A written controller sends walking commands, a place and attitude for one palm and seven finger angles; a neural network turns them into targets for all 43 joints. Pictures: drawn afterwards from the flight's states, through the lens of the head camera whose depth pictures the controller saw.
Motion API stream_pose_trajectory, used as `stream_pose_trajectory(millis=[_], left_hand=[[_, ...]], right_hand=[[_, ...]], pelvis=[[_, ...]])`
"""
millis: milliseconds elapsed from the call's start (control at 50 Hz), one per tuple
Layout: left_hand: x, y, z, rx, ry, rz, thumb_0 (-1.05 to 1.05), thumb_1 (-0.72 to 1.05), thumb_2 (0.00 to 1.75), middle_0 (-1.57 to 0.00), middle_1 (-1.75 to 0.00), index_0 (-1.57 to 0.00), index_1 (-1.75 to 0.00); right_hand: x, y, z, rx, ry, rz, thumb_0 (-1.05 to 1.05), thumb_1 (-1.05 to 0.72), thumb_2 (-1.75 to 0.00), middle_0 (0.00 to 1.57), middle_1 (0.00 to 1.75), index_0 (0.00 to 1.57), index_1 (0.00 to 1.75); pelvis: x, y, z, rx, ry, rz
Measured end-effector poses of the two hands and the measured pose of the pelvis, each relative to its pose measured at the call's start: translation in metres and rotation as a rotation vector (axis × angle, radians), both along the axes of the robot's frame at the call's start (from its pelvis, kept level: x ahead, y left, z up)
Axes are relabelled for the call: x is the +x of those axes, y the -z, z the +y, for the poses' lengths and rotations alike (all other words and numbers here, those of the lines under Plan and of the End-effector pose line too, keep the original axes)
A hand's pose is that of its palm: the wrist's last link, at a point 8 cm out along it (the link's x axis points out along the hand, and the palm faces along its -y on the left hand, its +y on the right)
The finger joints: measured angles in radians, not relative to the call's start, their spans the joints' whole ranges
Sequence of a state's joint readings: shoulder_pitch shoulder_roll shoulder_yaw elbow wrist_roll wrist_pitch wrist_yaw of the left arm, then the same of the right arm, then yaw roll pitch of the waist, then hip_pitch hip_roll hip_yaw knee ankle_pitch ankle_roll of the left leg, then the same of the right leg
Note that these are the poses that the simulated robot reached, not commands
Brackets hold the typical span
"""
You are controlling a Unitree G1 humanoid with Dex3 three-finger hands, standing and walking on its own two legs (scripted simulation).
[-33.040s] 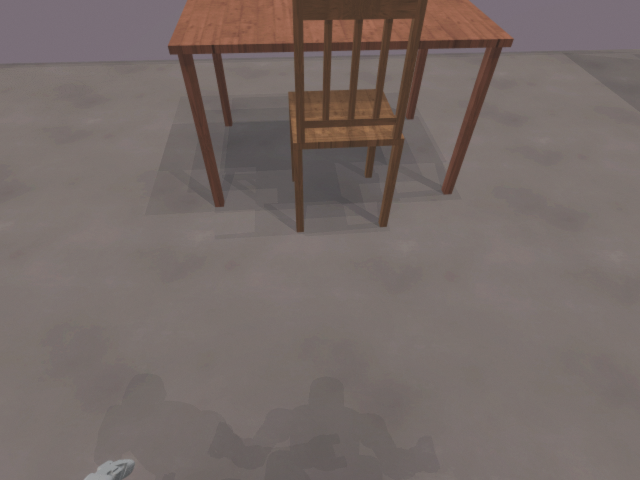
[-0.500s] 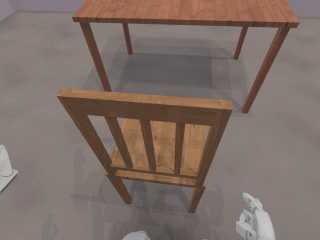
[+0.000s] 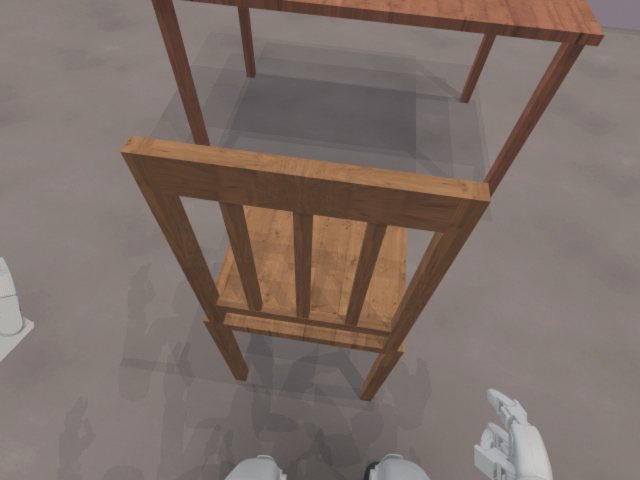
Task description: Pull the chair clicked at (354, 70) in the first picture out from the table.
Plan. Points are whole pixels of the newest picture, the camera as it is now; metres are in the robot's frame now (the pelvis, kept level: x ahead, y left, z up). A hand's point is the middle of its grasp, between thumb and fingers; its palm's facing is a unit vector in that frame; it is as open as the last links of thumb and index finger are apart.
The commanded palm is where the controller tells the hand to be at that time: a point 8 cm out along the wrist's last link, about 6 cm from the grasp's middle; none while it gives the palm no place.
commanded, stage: step back with the hand held close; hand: left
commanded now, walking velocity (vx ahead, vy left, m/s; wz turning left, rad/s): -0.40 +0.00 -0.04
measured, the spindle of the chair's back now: (303, 271) +0.40 +0.05 -0.05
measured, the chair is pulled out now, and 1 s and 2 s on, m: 0.59 0.59 0.59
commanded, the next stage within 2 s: stop stepping back and stand still in 0.40 s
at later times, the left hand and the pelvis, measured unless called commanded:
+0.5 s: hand out of the picture +0.14 +0.26 +0.17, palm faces +0.28 -0.80 -0.54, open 7.4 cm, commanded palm +0.08 +0.29 +0.20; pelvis -0.08 +0.00 +0.01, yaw -3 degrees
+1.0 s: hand out of the picture +0.04 +0.26 +0.17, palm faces +0.36 -0.83 -0.42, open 7.4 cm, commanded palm +0.00 +0.31 +0.20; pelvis -0.16 +0.02 +0.01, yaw -3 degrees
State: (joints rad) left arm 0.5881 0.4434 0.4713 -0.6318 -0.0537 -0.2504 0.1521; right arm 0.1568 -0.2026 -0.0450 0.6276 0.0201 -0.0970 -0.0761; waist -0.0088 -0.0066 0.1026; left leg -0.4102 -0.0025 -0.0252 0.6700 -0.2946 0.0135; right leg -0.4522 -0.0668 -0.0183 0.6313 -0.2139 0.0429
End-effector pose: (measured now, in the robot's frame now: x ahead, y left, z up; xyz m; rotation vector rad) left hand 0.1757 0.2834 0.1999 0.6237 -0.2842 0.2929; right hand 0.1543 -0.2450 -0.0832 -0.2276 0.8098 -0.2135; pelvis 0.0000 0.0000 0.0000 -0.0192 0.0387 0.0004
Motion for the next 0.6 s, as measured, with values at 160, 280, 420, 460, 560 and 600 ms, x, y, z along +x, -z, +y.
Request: stream_pose_trajectory(millis=[160,280,420,460,560,600], left_hand=[[-0.013,-0.012,0.007,-0.003,-0.001,0.004,0.01,0.89,0.90,-0.21,-0.30,-0.22,-0.30],[-0.034,-0.028,-0.011,0.101,0.072,-0.025,0.01,0.89,0.90,-0.21,-0.30,-0.22,-0.30],[-0.051,0.000,0.008,0.035,0.065,0.027,0.00,0.89,0.90,-0.21,-0.30,-0.22,-0.30],[-0.060,0.009,0.013,0.019,0.053,0.047,0.01,0.89,0.90,-0.21,-0.30,-0.22,-0.30],[-0.086,-0.001,0.002,-0.031,0.072,0.023,0.01,0.89,0.90,-0.21,-0.30,-0.22,-0.30],[-0.099,-0.013,-0.007,-0.003,0.097,-0.006,0.01,0.89,0.90,-0.21,-0.30,-0.22,-0.30]], right_hand=[[-0.014,-0.016,0.021,0.040,-0.044,-0.039,0.01,-0.91,-0.90,0.20,0.30,0.20,0.30],[-0.028,-0.002,0.020,0.072,-0.053,-0.062,0.01,-0.90,-0.90,0.21,0.30,0.20,0.30],[-0.061,-0.007,0.010,0.018,0.027,-0.038,0.01,-0.90,-0.90,0.21,0.30,0.20,0.30],[-0.071,-0.011,0.010,-0.002,0.027,-0.043,0.01,-0.91,-0.90,0.20,0.30,0.20,0.30],[-0.101,-0.024,0.014,0.008,-0.020,-0.069,0.01,-0.91,-0.90,0.20,0.30,0.20,0.30],[-0.113,-0.024,0.013,0.029,-0.025,-0.083,0.01,-0.90,-0.90,0.20,0.30,0.20,0.30]], pelvis=[[-0.018,-0.016,-0.001,-0.039,0.025,0.002],[-0.037,-0.007,-0.005,-0.062,0.041,-0.002],[-0.062,-0.003,0.006,-0.015,0.026,-0.003],[-0.073,-0.004,0.006,0.000,0.045,-0.013],[-0.097,-0.013,0.001,-0.031,0.054,-0.021],[-0.106,-0.011,0.000,-0.036,0.060,-0.025]])
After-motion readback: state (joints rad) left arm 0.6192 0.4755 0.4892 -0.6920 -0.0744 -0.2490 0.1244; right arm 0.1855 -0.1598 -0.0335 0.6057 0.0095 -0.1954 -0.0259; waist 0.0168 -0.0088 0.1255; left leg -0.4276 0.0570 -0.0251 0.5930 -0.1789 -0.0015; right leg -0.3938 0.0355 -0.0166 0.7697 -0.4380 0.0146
